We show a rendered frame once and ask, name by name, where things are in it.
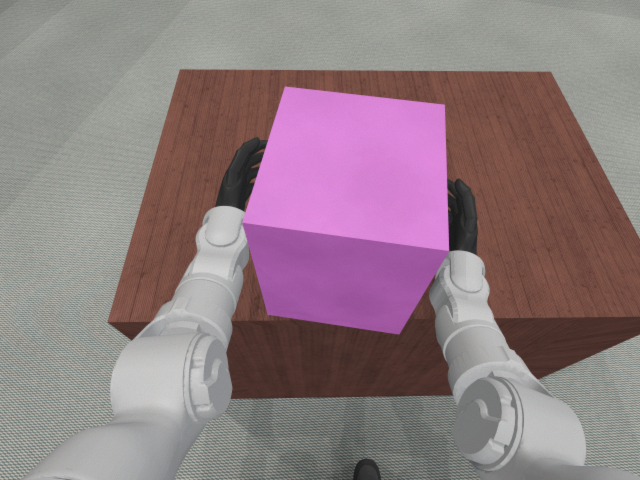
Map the right robot foot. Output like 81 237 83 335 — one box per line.
353 459 381 480

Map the robot left upper arm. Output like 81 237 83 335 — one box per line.
21 332 232 480

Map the left robot forearm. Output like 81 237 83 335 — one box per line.
110 206 249 412

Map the right robot hand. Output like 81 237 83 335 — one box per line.
447 178 478 255

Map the pedestal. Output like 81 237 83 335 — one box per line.
108 69 640 399

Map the robot right upper arm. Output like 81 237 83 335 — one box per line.
452 376 640 480

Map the left robot hand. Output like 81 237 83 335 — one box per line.
215 137 268 211

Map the carton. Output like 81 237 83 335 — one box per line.
242 87 449 334

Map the right robot forearm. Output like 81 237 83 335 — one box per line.
429 250 586 458

